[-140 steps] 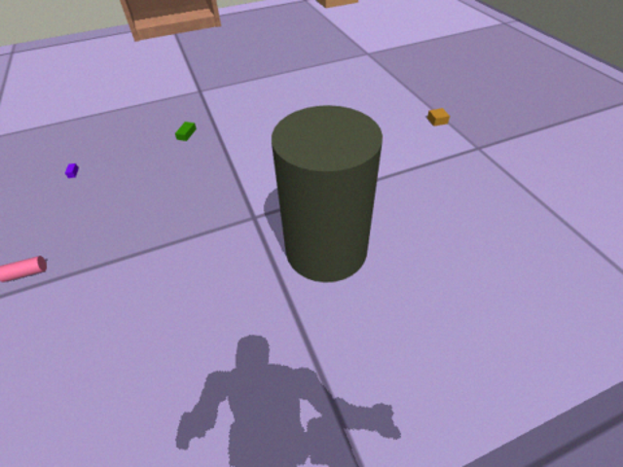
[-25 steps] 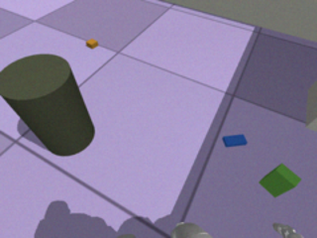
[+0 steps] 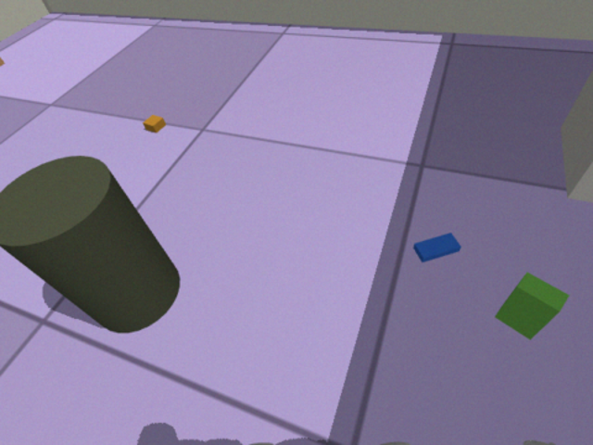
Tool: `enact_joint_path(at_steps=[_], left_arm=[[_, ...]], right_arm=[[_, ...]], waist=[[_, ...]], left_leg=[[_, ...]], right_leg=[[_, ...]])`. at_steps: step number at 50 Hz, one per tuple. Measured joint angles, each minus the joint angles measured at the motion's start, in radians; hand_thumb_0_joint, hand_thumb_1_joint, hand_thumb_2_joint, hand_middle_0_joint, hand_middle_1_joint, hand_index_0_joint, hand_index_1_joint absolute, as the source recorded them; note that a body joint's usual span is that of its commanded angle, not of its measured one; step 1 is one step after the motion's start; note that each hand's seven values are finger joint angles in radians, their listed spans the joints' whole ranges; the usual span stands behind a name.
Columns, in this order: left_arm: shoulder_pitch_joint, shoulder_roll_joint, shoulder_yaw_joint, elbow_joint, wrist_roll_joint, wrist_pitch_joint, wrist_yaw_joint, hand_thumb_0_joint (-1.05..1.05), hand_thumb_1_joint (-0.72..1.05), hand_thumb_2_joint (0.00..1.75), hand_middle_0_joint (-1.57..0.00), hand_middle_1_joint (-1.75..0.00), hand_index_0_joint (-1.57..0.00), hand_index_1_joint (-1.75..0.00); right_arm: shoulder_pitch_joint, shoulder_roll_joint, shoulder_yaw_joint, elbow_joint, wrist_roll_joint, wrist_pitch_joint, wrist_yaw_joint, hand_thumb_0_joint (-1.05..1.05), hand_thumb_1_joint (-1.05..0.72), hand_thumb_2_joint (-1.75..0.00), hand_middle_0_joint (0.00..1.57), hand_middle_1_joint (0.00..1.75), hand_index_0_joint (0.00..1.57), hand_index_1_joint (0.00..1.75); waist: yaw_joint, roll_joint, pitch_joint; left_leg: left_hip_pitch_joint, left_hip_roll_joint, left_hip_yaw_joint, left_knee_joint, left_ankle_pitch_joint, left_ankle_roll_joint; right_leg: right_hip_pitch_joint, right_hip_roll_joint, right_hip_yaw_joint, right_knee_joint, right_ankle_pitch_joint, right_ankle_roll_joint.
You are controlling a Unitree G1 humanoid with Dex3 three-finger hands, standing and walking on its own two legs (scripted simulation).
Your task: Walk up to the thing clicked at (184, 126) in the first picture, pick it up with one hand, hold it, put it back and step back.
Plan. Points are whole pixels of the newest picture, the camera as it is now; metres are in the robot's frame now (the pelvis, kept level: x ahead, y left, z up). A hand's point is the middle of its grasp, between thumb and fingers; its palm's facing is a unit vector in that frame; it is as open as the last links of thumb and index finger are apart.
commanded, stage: walk up
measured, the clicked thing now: out of the picture +0.82 +1.89 -0.73
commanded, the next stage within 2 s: stand in 0.64 s
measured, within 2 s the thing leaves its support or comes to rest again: neither
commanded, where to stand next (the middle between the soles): +0.06 +0.02 m, yaw -1 degrees
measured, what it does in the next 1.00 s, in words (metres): steps on the spot: left foot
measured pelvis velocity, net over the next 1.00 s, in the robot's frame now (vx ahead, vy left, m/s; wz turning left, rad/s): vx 0.00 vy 0.02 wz -0.04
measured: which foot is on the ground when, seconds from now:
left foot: up 0.00-0.02, down 0.04-1.00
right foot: down 0.00-1.00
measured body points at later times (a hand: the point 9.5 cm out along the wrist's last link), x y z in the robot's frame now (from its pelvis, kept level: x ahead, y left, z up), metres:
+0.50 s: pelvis +0.01 +0.02 +0.01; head +0.02 +0.01 +0.46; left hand +0.11 +0.32 -0.11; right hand +0.08 -0.29 -0.11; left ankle +0.02 +0.16 -0.72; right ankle +0.02 -0.13 -0.72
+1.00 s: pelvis +0.00 +0.02 +0.02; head +0.01 +0.02 +0.47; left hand +0.11 +0.31 -0.10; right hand +0.07 -0.29 -0.11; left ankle +0.02 +0.16 -0.72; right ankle +0.02 -0.13 -0.72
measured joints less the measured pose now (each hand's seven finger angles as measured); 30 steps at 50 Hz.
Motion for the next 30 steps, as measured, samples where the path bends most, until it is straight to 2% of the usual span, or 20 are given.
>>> enact_joint_path(at_steps=[1, 3, 5, 7, 8, 9, 11, 18, 30], left_arm=[[-0.007, 0.002, 0.0, 0.001, -0.002, 0.003, -0.001, 0.01, 0.9, 0.89, -0.21, -0.3, -0.2, -0.3], [-0.03, 0.011, 0.002, 0.009, -0.008, 0.015, -0.002, 0.01, 0.9, 0.89, -0.21, -0.3, -0.2, -0.3], [-0.048, 0.015, 0.003, 0.025, -0.02, 0.027, 0.001, 0.01, 0.9, 0.89, -0.2, -0.3, -0.2, -0.3], [-0.063, 0.013, 0.0, 0.047, -0.025, 0.03, 0.002, 0.01, 0.9, 0.89, -0.2, -0.3, -0.2, -0.3], [-0.068, 0.013, -0.002, 0.057, -0.024, 0.027, 0.001, 0.01, 0.9, 0.89, -0.2, -0.3, -0.2, -0.3], [-0.071, 0.015, -0.002, 0.067, -0.023, 0.023, 0.0, 0.01, 0.9, 0.89, -0.2, -0.3, -0.2, -0.3], [-0.078, 0.014, -0.004, 0.086, -0.024, 0.017, -0.004, 0.01, 0.9, 0.89, -0.2, -0.3, -0.2, -0.3], [-0.122, -0.005, -0.02, 0.147, -0.029, 0.023, -0.011, 0.01, 0.9, 0.89, -0.2, -0.3, -0.2, -0.3], [-0.155, -0.013, -0.024, 0.225, -0.029, 0.023, -0.005, 0.01, 0.9, 0.89, -0.2, -0.3, -0.2, -0.3]], right_arm=[[0.0, 0.001, 0.0, 0.011, 0.0, -0.005, 0.0, 0.01, -0.9, -0.9, 0.2, 0.3, 0.2, 0.3], [-0.005, 0.015, -0.002, 0.037, -0.002, -0.017, -0.004, 0.01, -0.9, -0.9, 0.2, 0.3, 0.2, 0.3], [-0.003, 0.032, 0.004, 0.055, -0.008, -0.029, -0.006, 0.01, -0.9, -0.9, 0.2, 0.3, 0.2, 0.3], [0.002, 0.037, 0.012, 0.07, -0.008, -0.034, -0.001, 0.01, -0.9, -0.9, 0.2, 0.3, 0.2, 0.3], [0.002, 0.04, 0.015, 0.081, -0.008, -0.032, 0.001, 0.01, -0.9, -0.9, 0.2, 0.3, 0.2, 0.3], [0.0, 0.043, 0.019, 0.09, -0.007, -0.03, 0.003, 0.01, -0.9, -0.9, 0.21, 0.3, 0.2, 0.3], [-0.006, 0.048, 0.023, 0.103, -0.004, -0.029, 0.002, 0.01, -0.9, -0.9, 0.21, 0.3, 0.2, 0.3], [-0.044, 0.041, 0.028, 0.144, -0.001, -0.039, 0.0, 0.01, -0.9, -0.9, 0.21, 0.3, 0.2, 0.3], [-0.129, 0.038, 0.016, 0.183, 0.011, -0.038, -0.005, 0.01, -0.9, -0.9, 0.2, 0.3, 0.2, 0.3]], waist=[[-0.001, -0.004, -0.001], [-0.002, -0.039, 0.007], [-0.001, -0.076, 0.003], [-0.011, -0.076, -0.009], [-0.014, -0.075, -0.013], [-0.014, -0.079, -0.018], [-0.017, -0.087, -0.028], [-0.019, -0.088, -0.039], [-0.011, -0.064, -0.022]], left_leg=[[0.019, -0.003, 0.003, -0.047, 0.02, -0.001], [0.05, -0.024, 0.019, -0.12, 0.141, -0.031], [0.066, -0.038, 0.044, -0.145, 0.157, -0.05], [0.067, -0.023, 0.04, -0.138, 0.146, -0.049], [0.071, -0.014, 0.038, -0.134, 0.141, -0.049], [0.077, -0.007, 0.039, -0.133, 0.138, -0.051], [0.085, 0.0, 0.042, -0.139, 0.137, -0.055], [0.116, -0.002, 0.055, -0.198, 0.16, -0.052], [0.166, -0.005, 0.075, -0.282, 0.197, -0.054]], right_leg=[[-0.007, -0.002, 0.003, 0.007, -0.002, 0.004], [-0.019, -0.021, 0.021, 0.032, -0.013, 0.016], [-0.024, -0.034, 0.048, 0.038, -0.014, 0.014], [-0.012, -0.021, 0.041, 0.023, -0.039, -0.002], [0.003, -0.016, 0.033, -0.001, -0.013, -0.002], [0.015, -0.013, 0.031, -0.023, 0.023, 0.006], [0.027, -0.009, 0.033, -0.039, 0.027, 0.024], [0.054, -0.012, 0.045, -0.098, 0.048, 0.028], [0.086, -0.016, 0.061, -0.158, 0.077, 0.034]])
